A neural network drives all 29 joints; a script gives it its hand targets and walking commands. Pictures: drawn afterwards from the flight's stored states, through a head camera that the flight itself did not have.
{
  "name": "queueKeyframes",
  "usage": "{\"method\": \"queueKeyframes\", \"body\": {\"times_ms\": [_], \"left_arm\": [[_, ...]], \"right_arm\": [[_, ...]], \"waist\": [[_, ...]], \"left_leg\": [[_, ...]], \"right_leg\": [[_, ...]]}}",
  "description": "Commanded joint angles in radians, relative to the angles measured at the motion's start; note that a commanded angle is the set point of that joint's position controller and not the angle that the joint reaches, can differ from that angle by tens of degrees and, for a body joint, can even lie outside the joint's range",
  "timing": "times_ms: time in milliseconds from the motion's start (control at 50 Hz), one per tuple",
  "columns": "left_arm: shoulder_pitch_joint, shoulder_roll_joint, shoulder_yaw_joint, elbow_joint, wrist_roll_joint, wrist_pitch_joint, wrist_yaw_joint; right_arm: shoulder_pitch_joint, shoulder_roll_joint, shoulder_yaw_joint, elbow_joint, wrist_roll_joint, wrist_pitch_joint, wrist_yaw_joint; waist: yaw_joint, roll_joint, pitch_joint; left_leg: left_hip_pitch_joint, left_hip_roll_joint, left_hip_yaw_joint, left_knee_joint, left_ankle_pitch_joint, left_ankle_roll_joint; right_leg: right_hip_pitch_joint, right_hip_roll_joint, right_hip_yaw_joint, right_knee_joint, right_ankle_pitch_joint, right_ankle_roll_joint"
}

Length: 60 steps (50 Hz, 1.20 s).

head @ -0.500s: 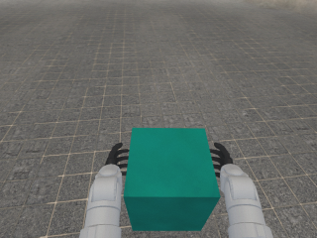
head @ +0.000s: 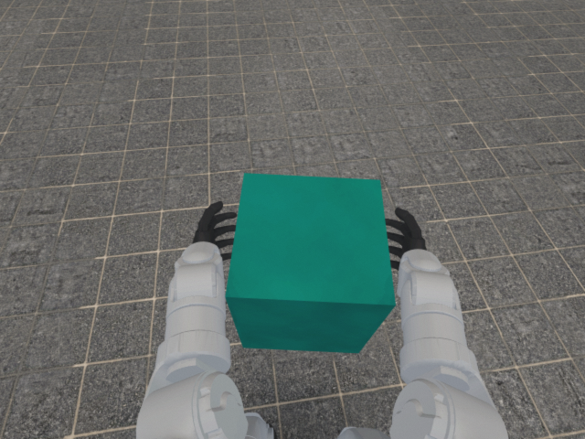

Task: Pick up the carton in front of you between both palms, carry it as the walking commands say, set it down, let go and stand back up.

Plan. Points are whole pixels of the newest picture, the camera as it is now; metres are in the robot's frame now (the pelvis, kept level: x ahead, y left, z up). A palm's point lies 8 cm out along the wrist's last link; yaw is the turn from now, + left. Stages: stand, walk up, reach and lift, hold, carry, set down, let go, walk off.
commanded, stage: set down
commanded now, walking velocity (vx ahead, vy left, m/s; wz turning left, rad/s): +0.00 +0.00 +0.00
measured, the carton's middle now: (306, 270) +0.38 +0.00 -0.07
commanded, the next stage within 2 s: none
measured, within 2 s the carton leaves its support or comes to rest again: rests again in 1.78 s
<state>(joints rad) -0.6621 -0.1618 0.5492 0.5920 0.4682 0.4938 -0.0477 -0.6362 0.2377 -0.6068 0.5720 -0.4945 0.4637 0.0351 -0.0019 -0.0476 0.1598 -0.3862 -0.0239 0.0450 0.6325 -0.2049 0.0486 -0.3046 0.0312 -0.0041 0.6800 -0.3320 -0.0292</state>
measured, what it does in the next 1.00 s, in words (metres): lowers itself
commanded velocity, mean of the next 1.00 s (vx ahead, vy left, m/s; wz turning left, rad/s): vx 0.00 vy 0.00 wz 0.00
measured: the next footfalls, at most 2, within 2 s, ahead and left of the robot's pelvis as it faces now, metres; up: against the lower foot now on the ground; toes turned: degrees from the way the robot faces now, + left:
none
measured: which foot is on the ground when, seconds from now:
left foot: down 0.00-1.00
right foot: down 0.00-1.00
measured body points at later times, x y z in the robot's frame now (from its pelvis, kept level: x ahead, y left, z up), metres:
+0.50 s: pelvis -0.02 -0.01 -0.12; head +0.22 +0.01 +0.27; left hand +0.44 +0.14 -0.20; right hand +0.42 -0.16 -0.19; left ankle +0.09 +0.09 -0.72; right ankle +0.02 -0.10 -0.72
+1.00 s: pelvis -0.04 +0.01 -0.25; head +0.27 +0.02 +0.08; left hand +0.48 +0.15 -0.36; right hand +0.46 -0.16 -0.35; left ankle +0.08 +0.10 -0.72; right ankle +0.02 -0.10 -0.72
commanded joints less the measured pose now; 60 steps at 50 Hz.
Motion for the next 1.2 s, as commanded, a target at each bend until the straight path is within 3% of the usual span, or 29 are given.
{"method": "queueKeyframes", "body": {"times_ms": [0,80,180,260,300,360,420,480,600,720,860,1180], "left_arm": [[-0.403,-0.555,-0.249,0.102,-0.079,-0.097,-0.127],[-0.401,-0.599,-0.316,0.095,-0.1,-0.214,-0.12],[-0.497,-0.706,-0.536,0.055,-0.205,-0.353,-0.124],[-0.566,-0.708,-0.723,-0.063,-0.312,-0.387,-0.108],[-0.576,-0.709,-0.764,-0.091,-0.34,-0.377,-0.102],[-0.575,-0.733,-0.759,-0.054,-0.337,-0.341,-0.117],[-0.588,-0.756,-0.687,0.028,-0.303,-0.293,-0.147],[-0.618,-0.761,-0.608,0.093,-0.27,-0.252,-0.171],[-0.699,-0.756,-0.548,0.152,-0.26,-0.232,-0.175],[-0.813,-0.744,-0.585,0.133,-0.303,-0.231,-0.15],[-0.938,-0.72,-0.637,0.102,-0.358,-0.212,-0.115],[-1.146,-0.62,-0.601,0.163,-0.392,-0.201,-0.108]], "right_arm": [[-0.443,0.529,0.266,0.057,0.087,-0.094,0.107],[-0.457,0.565,0.365,0.044,0.143,-0.205,0.115],[-0.54,0.671,0.588,0.008,0.265,-0.341,0.121],[-0.593,0.689,0.772,-0.098,0.375,-0.376,0.089],[-0.596,0.692,0.811,-0.123,0.403,-0.364,0.07],[-0.595,0.72,0.806,-0.092,0.406,-0.324,0.067],[-0.638,0.769,0.759,-0.037,0.387,-0.271,0.092],[-0.692,0.774,0.699,0.013,0.364,-0.231,0.118],[-0.783,0.743,0.631,0.061,0.351,-0.218,0.13],[-0.883,0.702,0.638,0.052,0.383,-0.226,0.122],[-1.015,0.665,0.663,0.037,0.436,-0.208,0.126],[-1.226,0.563,0.62,0.097,0.469,-0.194,0.137]], "waist": [[-0.007,0.057,-0.303],[0.003,0.052,-0.439],[-0.002,0.042,-0.789],[0.004,0.076,-1.203],[0.001,0.084,-1.293],[0.003,0.082,-1.232],[0.015,0.054,-1.103],[0.026,0.041,-1.033],[0.014,0.044,-1.074],[-0.002,0.077,-1.2],[0.002,0.106,-1.312],[0.007,0.103,-1.237]], "left_leg": [[0.177,-0.052,-0.147,-0.004,0.006,-0.004],[0.099,-0.069,-0.15,0.105,0.139,-0.003],[0.057,-0.079,-0.164,0.295,0.328,-0.007],[0.086,-0.083,-0.167,0.453,0.55,-0.01],[0.017,-0.089,-0.154,0.496,0.544,-0.022],[-0.211,-0.105,-0.122,0.529,0.38,-0.038],[-0.395,-0.111,-0.105,0.548,0.197,-0.033],[-0.514,-0.113,-0.099,0.581,0.116,-0.023],[-0.643,-0.119,-0.094,0.686,0.107,-0.025],[-0.676,-0.122,-0.089,0.801,0.133,-0.044],[-0.669,-0.12,-0.085,0.921,0.14,-0.058],[-0.834,-0.102,-0.081,1.142,0.089,-0.048]], "right_leg": [[-0.297,0.061,0.086,-0.081,0.01,-0.012],[-0.411,0.08,0.073,0.022,0.09,0.006],[-0.55,0.098,0.08,0.18,0.216,0.031],[-0.629,0.114,0.09,0.318,0.357,0.045],[-0.643,0.123,0.09,0.36,0.381,0.053],[-0.674,0.127,0.089,0.409,0.323,0.063],[-0.785,0.126,0.08,0.439,0.175,0.066],[-0.894,0.125,0.073,0.475,0.097,0.064],[-1.052,0.134,0.051,0.587,0.08,0.06],[-1.171,0.15,0.021,0.711,0.075,0.057],[-1.303,0.16,-0.012,0.84,0.035,0.054],[-1.545,0.146,-0.04,1.062,-0.048,0.044]]}}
